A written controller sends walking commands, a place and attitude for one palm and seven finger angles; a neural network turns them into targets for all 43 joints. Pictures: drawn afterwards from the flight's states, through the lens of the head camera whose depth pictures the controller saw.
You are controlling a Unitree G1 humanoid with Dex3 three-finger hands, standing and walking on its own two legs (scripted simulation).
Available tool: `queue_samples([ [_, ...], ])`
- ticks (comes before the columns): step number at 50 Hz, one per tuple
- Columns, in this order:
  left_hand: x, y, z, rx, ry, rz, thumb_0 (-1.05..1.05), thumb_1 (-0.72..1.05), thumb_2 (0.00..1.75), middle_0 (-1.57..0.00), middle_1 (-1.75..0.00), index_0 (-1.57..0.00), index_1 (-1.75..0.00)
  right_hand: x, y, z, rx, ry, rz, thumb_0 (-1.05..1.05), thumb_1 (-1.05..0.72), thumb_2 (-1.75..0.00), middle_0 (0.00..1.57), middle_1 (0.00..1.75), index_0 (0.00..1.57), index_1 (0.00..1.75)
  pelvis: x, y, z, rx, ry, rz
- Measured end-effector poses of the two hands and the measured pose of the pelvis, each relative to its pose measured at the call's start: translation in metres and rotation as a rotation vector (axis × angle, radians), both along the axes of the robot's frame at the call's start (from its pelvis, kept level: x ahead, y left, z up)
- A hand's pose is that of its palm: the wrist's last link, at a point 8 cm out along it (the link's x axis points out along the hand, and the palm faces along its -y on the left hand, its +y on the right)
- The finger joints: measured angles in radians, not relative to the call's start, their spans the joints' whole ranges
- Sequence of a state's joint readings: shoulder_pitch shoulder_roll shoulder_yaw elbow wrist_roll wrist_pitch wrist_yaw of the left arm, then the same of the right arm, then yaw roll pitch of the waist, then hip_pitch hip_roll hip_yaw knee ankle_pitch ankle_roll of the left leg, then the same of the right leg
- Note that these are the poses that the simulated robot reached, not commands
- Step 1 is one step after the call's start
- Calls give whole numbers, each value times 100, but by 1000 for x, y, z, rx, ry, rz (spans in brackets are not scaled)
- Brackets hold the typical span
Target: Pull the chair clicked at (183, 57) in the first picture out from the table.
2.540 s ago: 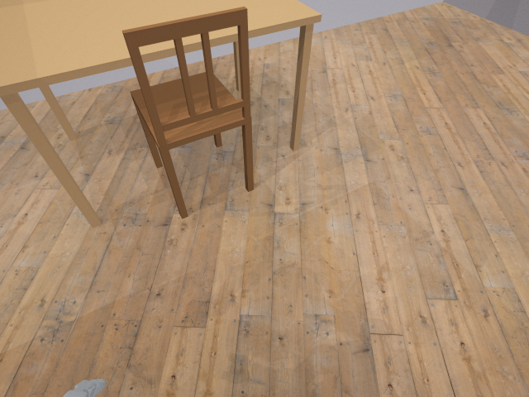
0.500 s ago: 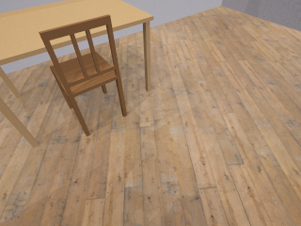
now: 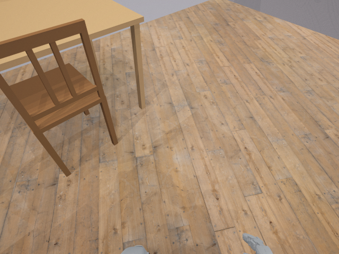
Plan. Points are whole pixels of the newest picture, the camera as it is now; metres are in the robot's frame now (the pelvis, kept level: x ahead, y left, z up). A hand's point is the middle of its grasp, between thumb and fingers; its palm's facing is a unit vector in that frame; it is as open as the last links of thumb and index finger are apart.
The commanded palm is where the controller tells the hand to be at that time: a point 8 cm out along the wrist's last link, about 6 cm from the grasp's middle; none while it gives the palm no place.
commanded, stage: walk to a spot facing it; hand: left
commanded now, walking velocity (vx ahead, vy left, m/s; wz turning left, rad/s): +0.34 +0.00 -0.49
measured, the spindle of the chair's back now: (44, 79) +0.70 +0.62 -0.08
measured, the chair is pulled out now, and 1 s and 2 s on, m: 0.00 0.00 0.00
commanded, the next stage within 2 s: turn to face it in 0.68 s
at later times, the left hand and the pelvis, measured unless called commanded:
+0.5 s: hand (148, 170) +0.38 +0.12 -0.14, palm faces -0.32 -0.92 -0.21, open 7.4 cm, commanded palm none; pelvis +0.20 -0.02 +0.00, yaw -16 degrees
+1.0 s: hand (148, 151) +0.47 +0.14 -0.17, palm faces -0.28 -0.94 -0.17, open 7.3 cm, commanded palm none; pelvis +0.39 -0.04 +0.01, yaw -20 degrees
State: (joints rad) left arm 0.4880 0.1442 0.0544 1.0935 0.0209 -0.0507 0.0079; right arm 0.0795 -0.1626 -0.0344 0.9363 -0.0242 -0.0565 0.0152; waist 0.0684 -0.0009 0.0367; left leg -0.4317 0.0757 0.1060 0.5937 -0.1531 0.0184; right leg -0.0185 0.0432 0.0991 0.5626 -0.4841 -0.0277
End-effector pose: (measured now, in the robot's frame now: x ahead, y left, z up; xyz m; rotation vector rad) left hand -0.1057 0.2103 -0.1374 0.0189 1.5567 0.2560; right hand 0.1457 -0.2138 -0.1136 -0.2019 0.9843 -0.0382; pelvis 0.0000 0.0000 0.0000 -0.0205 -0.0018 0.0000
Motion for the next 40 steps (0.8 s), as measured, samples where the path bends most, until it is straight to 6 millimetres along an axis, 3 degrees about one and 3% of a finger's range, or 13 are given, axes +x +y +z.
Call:
queue_samples([
  [3,53,28,-8,10,-30,-62,1,91,90,-20,-30,-20,-30,4,6,1,-10,-10,-56,0,-91,-90,20,30,20,30,21,10,-1,17,-20,-46],
  [6,123,48,-2,24,-122,-134,1,91,90,-20,-30,-20,-30,-14,8,3,-16,57,-128,0,-91,-90,20,30,20,30,41,17,8,21,-24,-76],
  [12,262,58,22,39,-317,-256,1,91,90,-20,-30,-20,-30,-58,-9,7,-57,222,-285,-1,-95,-90,20,30,20,30,85,24,21,28,-7,-139],
  [18,377,29,33,20,-397,-401,0,91,90,-20,-30,-20,-30,-92,-11,3,-33,385,-404,0,-93,-90,20,30,20,30,132,16,22,31,-2,-199],
  [25,495,-41,23,-6,-476,-569,1,91,90,-20,-30,-20,-30,-102,-8,-16,59,552,-528,0,-92,-90,20,30,20,30,195,-24,3,29,2,-274],
  [27,514,-56,20,-12,-505,-574,0,91,90,-20,-30,-20,-30,-89,-13,-21,80,574,-543,0,-91,-90,20,30,20,30,209,-34,-1,24,-5,-291],
  [29,520,-64,21,-16,-493,-571,0,91,90,-20,-30,-20,-30,-63,-22,-21,83,547,-549,1,-91,-90,20,30,20,30,223,-39,3,17,-12,-306],
  [33,520,-68,23,-15,-403,-573,0,91,90,-20,-30,-20,-30,14,-46,-15,65,397,-546,1,-91,-90,20,30,20,30,254,-46,14,10,-5,-339],
  [40,537,-43,16,3,-288,-539,0,93,90,-20,-30,-21,-30,147,-71,1,28,163,-502,0,-91,-90,19,30,20,30,312,-46,17,-5,2,-380],
])
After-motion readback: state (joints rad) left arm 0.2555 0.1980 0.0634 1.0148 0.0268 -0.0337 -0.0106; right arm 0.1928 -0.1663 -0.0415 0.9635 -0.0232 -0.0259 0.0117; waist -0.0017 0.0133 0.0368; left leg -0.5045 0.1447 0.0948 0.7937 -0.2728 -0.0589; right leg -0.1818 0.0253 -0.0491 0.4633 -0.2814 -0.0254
